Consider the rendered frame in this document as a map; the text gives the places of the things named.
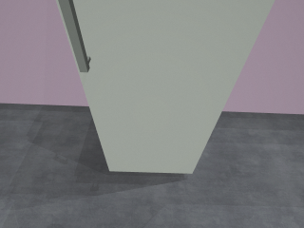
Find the handle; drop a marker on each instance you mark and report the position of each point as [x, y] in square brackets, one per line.
[75, 35]

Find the fridge door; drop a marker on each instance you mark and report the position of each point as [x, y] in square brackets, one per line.
[160, 74]

